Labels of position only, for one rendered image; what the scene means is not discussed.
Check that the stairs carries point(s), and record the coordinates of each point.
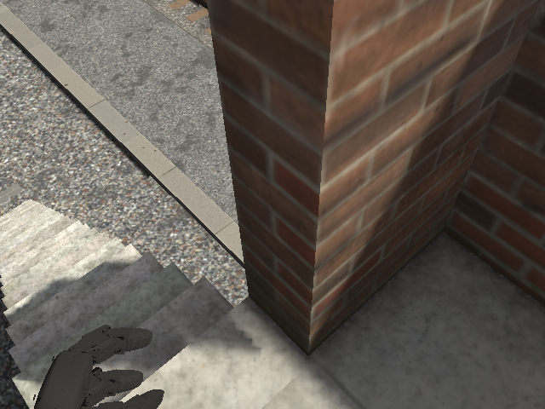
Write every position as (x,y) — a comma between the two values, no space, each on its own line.
(62,280)

